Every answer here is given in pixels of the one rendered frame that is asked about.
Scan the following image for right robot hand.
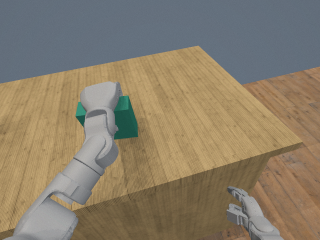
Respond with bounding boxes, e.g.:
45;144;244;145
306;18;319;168
226;186;264;232

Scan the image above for left robot forearm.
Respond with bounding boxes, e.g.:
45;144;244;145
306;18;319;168
12;106;119;236

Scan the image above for table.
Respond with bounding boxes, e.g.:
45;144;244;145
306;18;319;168
0;46;303;240

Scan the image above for left robot hand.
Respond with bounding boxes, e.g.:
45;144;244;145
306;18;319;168
80;81;123;133

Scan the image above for left robot upper arm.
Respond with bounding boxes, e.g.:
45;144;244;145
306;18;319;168
3;197;79;240

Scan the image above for right robot forearm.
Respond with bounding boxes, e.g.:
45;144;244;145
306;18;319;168
248;215;284;240

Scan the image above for sponge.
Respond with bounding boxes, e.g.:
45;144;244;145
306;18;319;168
75;95;138;140

